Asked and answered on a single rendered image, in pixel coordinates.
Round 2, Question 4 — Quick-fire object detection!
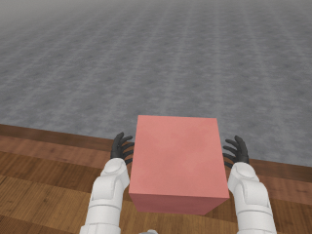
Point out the robot left hand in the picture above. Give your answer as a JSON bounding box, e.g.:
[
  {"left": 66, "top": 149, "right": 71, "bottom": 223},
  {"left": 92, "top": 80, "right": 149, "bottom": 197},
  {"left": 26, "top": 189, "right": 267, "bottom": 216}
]
[{"left": 110, "top": 132, "right": 135, "bottom": 166}]

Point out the right robot forearm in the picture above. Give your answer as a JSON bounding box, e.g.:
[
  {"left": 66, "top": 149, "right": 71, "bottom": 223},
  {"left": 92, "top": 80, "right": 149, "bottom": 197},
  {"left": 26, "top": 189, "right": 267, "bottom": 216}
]
[{"left": 227, "top": 162, "right": 277, "bottom": 234}]

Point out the robot right hand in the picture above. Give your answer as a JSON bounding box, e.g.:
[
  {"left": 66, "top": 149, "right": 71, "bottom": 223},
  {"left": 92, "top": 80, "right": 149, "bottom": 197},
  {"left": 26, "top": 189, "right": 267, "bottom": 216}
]
[{"left": 222, "top": 136, "right": 250, "bottom": 169}]

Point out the left robot forearm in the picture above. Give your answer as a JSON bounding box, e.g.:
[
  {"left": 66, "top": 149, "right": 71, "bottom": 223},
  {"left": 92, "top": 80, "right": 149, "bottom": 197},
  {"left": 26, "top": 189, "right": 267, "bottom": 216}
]
[{"left": 79, "top": 158, "right": 130, "bottom": 234}]

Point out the carton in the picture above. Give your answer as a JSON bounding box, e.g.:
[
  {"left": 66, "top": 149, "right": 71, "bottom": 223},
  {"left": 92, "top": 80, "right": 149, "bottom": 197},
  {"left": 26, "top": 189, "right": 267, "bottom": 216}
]
[{"left": 129, "top": 115, "right": 230, "bottom": 215}]

